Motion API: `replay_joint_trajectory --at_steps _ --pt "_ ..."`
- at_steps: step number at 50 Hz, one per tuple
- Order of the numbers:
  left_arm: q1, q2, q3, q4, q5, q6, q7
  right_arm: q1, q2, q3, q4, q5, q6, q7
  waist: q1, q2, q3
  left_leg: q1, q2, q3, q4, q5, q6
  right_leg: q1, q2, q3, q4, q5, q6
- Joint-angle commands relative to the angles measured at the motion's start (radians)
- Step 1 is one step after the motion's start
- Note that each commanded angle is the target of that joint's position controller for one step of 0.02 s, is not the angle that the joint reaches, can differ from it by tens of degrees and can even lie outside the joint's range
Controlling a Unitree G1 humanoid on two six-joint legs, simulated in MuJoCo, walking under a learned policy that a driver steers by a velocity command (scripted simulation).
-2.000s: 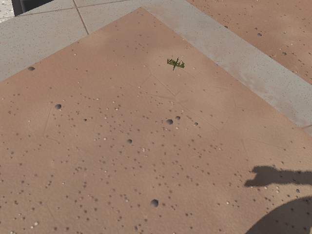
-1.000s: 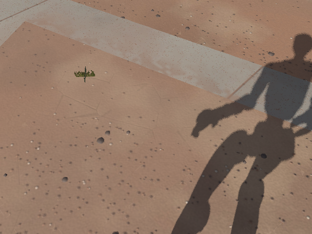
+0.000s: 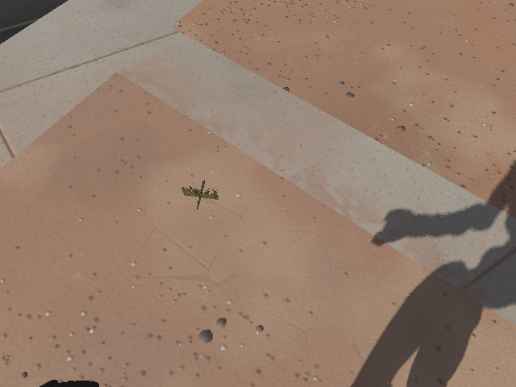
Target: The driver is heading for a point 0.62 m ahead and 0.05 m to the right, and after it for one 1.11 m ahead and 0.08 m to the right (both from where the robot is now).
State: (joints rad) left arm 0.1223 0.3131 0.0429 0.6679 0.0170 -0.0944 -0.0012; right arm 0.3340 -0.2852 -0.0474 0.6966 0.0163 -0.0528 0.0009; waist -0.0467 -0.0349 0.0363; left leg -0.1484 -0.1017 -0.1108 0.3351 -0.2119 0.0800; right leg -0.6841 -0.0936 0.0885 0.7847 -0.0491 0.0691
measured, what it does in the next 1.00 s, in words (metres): walks ahead: right foot, then left foot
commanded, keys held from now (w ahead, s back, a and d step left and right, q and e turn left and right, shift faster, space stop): w+q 0.18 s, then w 0.32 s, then w+e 0.50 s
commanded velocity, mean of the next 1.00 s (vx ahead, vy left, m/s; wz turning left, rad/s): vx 0.50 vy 0.00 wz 0.06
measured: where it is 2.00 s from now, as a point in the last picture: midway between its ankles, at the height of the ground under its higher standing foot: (257, 199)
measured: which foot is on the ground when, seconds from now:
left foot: down 0.00-0.20, up 0.22-0.64, down 0.66-1.00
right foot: up 0.00-0.16, down 0.18-0.68, up 0.70-1.00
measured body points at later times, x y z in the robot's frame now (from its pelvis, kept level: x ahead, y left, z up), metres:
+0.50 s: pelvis +0.28 -0.03 +0.00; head +0.31 -0.03 +0.45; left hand +0.24 +0.25 -0.12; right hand +0.53 -0.23 -0.09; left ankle +0.38 +0.15 -0.69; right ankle +0.26 -0.14 -0.75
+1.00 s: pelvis +0.53 +0.07 +0.00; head +0.56 +0.07 +0.45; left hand +0.70 +0.34 -0.10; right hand +0.58 -0.21 -0.12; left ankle +0.47 +0.17 -0.75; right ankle +0.68 -0.09 -0.68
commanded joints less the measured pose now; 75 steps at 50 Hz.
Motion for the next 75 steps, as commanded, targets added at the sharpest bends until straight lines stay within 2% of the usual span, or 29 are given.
replay_joint_trajectory --at_steps 1,6,8,9,10,11,12,14,15,22,29,31,33,34,35,36,37,40,45,55,57,59,60,61,62,63,65,69,75 --pt "-0.12 0.041 0.004 -0.082 -0.012 -0.019 -0.009 0.007 -0.192 -0.057 -0.045 0.01 -0.009 -0.017 -0.021 0.112 -0.009 -0.116 0.186 -0.141 -0.106 0.166 0.137 0.155 0.077 -0.052 -0.189 0.155 0.012" --pt "-0.117 0.105 0.031 -0.086 -0.024 -0.036 -0.025 0.029 -0.183 -0.061 -0.022 0.014 0.01 -0.026 0.007 0.15 -0.02 0.03 0.254 -0.283 0.023 0.163 0.1 0.216 0.084 0.007 -0.297 0.058 -0.041" --pt "0.011 0.135 0.053 -0.057 -0.022 -0.044 -0.018 0.01 -0.161 -0.056 -0.03 0.009 0.017 -0.022 0.078 0.159 -0.077 0.027 0.213 -0.283 0.151 0.276 0.067 0.404 0.093 -0.028 -0.348 0.007 -0.09" --pt "0.139 0.172 0.067 -0.046 -0.006 -0.047 -0.01 0.006 -0.111 -0.036 -0.046 -0.003 0.017 -0.016 0.14 0.114 -0.209 -0.049 0.155 -0.234 0.369 0.227 0.034 0.644 -0.009 0.053 -0.322 -0.021 -0.146" --pt "0.257 0.253 0.086 -0.027 0.011 -0.039 -0.005 0.145 -0.025 -0.01 -0.057 -0.002 0.01 -0.016 0.109 -0.118 -0.379 -0.347 0.017 -0.109 0.72 -0.126 -0.039 1.022 -0.243 0.408 -0.324 -0.141 -0.286" --pt "0.304 0.223 0.085 0.011 -0.012 -0.03 -0.019 0.192 -0.059 -0.006 -0.058 0.024 0.001 -0.017 0.102 -0.3 -0.405 -0.563 0.016 -0.078 0.922 -0.381 -0.063 1.082 -0.338 0.749 -0.46 -0.409 -0.357" --pt "0.254 0.134 0.063 -0.002 -0.022 -0.026 -0.018 0.11 -0.151 -0.028 -0.041 0.032 0.003 -0.018 0.127 -0.147 -0.253 -0.619 0.074 -0.097 0.99 -0.292 -0.068 0.958 -0.292 0.646 -0.5 -0.53 -0.312" --pt "0.158 0.081 0.041 -0.003 -0.009 -0.014 -0.016 -0.053 -0.157 -0.032 -0.08 0.003 0.004 -0.017 0.115 -0.027 -0.068 -0.592 0.133 -0.037 0.937 -0.168 -0.068 0.699 -0.203 0.379 -0.527 -0.308 -0.271" --pt "0.138 0.065 0.034 0.005 -0.003 -0.014 -0.014 -0.072 -0.139 -0.033 -0.088 -0.001 0.003 -0.012 0.091 -0.038 -0.033 -0.559 0.16 -0.038 0.883 -0.132 -0.065 0.625 -0.168 0.303 -0.55 -0.22 -0.267" --pt "0.154 0.121 0.047 0.064 -0.027 -0.02 -0.012 -0.155 -0.044 0.005 -0.104 -0.013 -0.006 0.01 0.076 -0.034 -0.006 -0.499 0.205 0.047 0.515 0.056 -0.085 0.549 -0.128 0.077 -0.649 0.031 -0.298" --pt "0.265 0.161 0.051 0.133 -0.051 0.014 -0.008 -0.346 -0.063 0.0 -0.158 0.003 -0.034 0.034 0.123 -0.039 0.03 -0.38 0.148 0.081 0.214 0.186 -0.071 0.609 -0.142 0.054 -0.598 0.067 -0.249" --pt "0.261 0.179 0.057 0.14 -0.051 0.027 -0.003 -0.304 -0.092 -0.014 -0.149 0.002 -0.042 0.036 0.08 -0.049 0.01 -0.288 0.131 0.086 0.164 0.145 -0.05 0.633 -0.154 0.074 -0.536 0.122 -0.227" --pt "0.25 0.146 0.042 0.136 -0.042 0.029 0.0 -0.088 -0.162 -0.054 -0.09 -0.008 -0.042 0.021 -0.038 -0.026 -0.129 0.061 0.132 0.093 0.13 0.15 -0.003 0.542 -0.07 0.012 -0.268 0.256 -0.173" --pt "0.245 0.066 0.012 0.099 -0.012 0.025 0.0 0.092 -0.243 -0.076 -0.071 -0.028 -0.035 0.006 -0.104 0.11 -0.301 0.351 0.351 -0.128 0.163 0.154 0.062 0.345 0.007 -0.04 0.061 -0.034 -0.126" --pt "0.368 -0.012 -0.009 0.085 -0.036 0.011 0.003 0.102 -0.281 -0.078 -0.064 -0.038 -0.024 0.01 -0.039 0.356 -0.4 0.529 0.535 -0.534 0.033 -0.093 0.187 0.039 0.129 -0.039 0.347 -0.543 -0.08" --pt "0.323 0.099 0.019 0.1 -0.059 0.008 0.003 0.082 -0.187 -0.057 -0.063 -0.025 -0.024 0.013 -0.064 0.244 -0.31 0.445 0.504 -0.547 -0.024 -0.218 0.17 -0.05 0.079 0.043 0.463 -0.516 -0.077" --pt "0.251 0.13 0.032 0.08 -0.069 0.009 0.001 0.029 -0.142 -0.042 -0.058 -0.014 -0.027 0.013 -0.052 0.203 -0.187 0.343 0.474 -0.39 -0.036 -0.188 0.139 -0.093 0.04 0.03 0.475 -0.425 -0.082" --pt "0.215 0.086 0.036 0.078 -0.047 0.032 0.003 -0.101 -0.077 -0.026 -0.045 -0.031 -0.044 0.019 0.028 0.154 -0.064 0.087 0.376 -0.135 -0.13 0.051 0.108 0.02 -0.037 0.021 0.394 -0.248 -0.069" --pt "0.155 0.033 0.029 0.042 -0.041 0.065 -0.001 -0.119 -0.101 -0.046 0.006 -0.03 -0.069 0.007 0.053 0.097 -0.003 0.032 0.368 0.066 -0.2 0.263 0.12 -0.007 -0.045 0.024 0.259 -0.109 -0.042" --pt "-0.108 0.025 0.016 -0.086 -0.039 0.059 -0.059 -0.023 -0.189 -0.075 0.083 0.004 -0.022 -0.01 -0.021 0.072 0.065 0.225 0.395 0.274 -0.139 0.415 0.062 0.01 0.006 -0.116 -0.142 -0.01 -0.121" --pt "-0.069 0.056 0.034 -0.097 -0.036 0.065 -0.063 -0.033 -0.22 -0.083 0.082 0.011 -0.007 -0.016 0.021 0.107 0.008 0.259 0.392 0.306 -0.005 0.744 0.039 0.118 0.07 -0.176 -0.146 -0.113 -0.161" --pt "0.169 0.133 0.082 -0.045 -0.041 0.073 -0.05 -0.056 -0.224 -0.081 0.073 0.019 0.007 -0.022 0.162 0.1 -0.128 0.171 0.345 0.35 0.337 0.881 -0.005 0.457 0.159 -0.209 -0.215 -0.102 -0.223" --pt "0.328 0.216 0.117 -0.007 -0.044 0.086 -0.029 -0.037 -0.181 -0.062 0.057 -0.004 0.001 -0.025 0.222 0.001 -0.218 -0.077 0.3 0.349 0.641 0.566 -0.053 0.766 0.066 -0.025 -0.238 -0.084 -0.279" --pt "0.277 0.321 0.126 -0.021 -0.051 0.075 -0.025 0.058 -0.034 -0.014 -0.002 -0.04 -0.026 -0.009 0.083 -0.248 -0.303 -0.527 0.087 0.239 0.981 -0.364 -0.115 1.068 -0.188 0.562 -0.344 -0.275 -0.474" --pt "0.3 0.228 0.099 -0.053 -0.044 0.057 -0.031 -0.055 -0.12 -0.025 -0.008 -0.004 -0.063 0.003 0.167 -0.111 -0.393 -0.629 0.087 0.021 1.068 -0.384 -0.098 1.094 -0.239 0.738 -0.487 -0.393 -0.486" --pt "0.264 0.175 0.082 -0.042 -0.035 0.042 -0.034 -0.149 -0.165 -0.037 -0.039 0.031 -0.081 0.01 0.172 -0.062 -0.241 -0.696 0.131 0.02 1.038 -0.28 -0.073 0.989 -0.214 0.593 -0.51 -0.319 -0.432" --pt "0.145 0.117 0.063 -0.055 -0.035 0.036 -0.03 -0.155 -0.149 -0.036 -0.024 -0.012 -0.089 -0.004 0.085 0.046 -0.102 -0.591 0.203 0.026 0.864 -0.142 -0.07 0.717 -0.128 0.375 -0.516 -0.102 -0.368" --pt "0.106 0.118 0.06 -0.066 -0.023 0.027 -0.011 -0.117 -0.123 -0.036 -0.017 -0.033 -0.051 -0.003 0.025 0.007 -0.074 -0.456 0.211 0.043 0.71 -0.055 -0.126 0.504 -0.068 0.24 -0.562 0.14 -0.374" --pt "0.196 0.152 0.071 -0.021 -0.038 0.038 0.016 -0.34 -0.067 -0.01 -0.073 -0.023 -0.051 0.009 0.107 -0.034 -0.024 -0.378 0.129 0.063 0.284 0.291 -0.156 0.426 0.011 0.165 -0.55 0.013 -0.292"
